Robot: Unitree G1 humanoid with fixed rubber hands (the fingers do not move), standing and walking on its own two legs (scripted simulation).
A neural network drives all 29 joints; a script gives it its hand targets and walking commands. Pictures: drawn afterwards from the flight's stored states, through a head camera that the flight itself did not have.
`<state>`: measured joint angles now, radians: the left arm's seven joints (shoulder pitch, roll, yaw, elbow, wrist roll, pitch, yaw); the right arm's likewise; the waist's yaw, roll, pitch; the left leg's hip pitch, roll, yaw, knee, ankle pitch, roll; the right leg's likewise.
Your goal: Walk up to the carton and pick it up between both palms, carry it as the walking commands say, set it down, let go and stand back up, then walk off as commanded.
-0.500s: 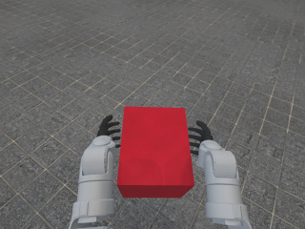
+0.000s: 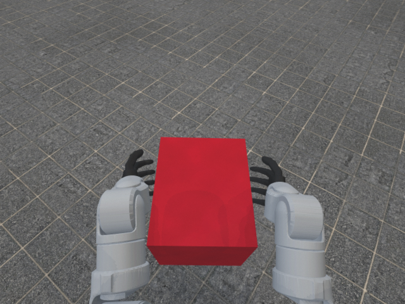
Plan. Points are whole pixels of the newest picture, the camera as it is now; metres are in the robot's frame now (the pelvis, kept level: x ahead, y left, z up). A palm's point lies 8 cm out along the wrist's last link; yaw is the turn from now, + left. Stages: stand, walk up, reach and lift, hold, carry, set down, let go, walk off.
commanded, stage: carry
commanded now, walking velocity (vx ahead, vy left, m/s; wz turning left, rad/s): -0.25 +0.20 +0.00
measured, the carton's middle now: (201, 202) +0.33 +0.00 -0.02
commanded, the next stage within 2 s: none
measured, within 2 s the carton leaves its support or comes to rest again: neither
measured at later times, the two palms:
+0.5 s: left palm out of the picture +0.14 +0.20 +0.09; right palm out of the picture +0.11 -0.06 +0.08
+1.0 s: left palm out of the picture -0.05 +0.36 +0.07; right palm out of the picture -0.07 +0.10 +0.08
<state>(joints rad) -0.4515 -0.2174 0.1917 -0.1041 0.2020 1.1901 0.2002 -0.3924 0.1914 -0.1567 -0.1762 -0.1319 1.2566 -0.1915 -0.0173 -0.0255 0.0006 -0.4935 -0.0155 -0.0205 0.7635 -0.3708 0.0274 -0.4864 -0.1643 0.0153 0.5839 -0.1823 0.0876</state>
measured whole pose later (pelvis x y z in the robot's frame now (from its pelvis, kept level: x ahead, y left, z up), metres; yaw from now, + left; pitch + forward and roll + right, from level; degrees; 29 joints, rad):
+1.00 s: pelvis -0.37 +0.23 +0.00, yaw -2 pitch +1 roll -2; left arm -0.44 -0.21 0.19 -0.21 0.20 1.18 0.19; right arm -0.37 0.19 -0.14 -0.22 -0.12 1.24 -0.15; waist 0.02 -0.07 0.08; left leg -0.47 -0.02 0.09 0.57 -0.12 0.10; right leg -0.44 -0.04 -0.03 1.10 -0.51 0.09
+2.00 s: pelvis -0.77 +0.43 +0.01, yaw -2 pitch +2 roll +4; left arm -0.42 -0.21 0.18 -0.17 0.20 1.21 0.13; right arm -0.34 0.17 -0.12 -0.22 -0.15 1.29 -0.17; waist -0.01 -0.03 0.02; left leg -0.58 -0.02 0.03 1.02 -0.31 0.02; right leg -0.38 -0.17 -0.05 0.60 -0.25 0.03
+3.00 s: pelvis -1.03 +0.62 +0.02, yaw -5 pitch +4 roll +0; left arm -0.39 -0.19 0.17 -0.15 0.20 1.22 0.18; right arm -0.34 0.18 -0.10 -0.18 -0.11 1.31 -0.17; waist -0.01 -0.03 -0.06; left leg -0.22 0.00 0.11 0.39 -0.25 0.03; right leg -0.42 -0.11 -0.05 0.81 -0.41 0.06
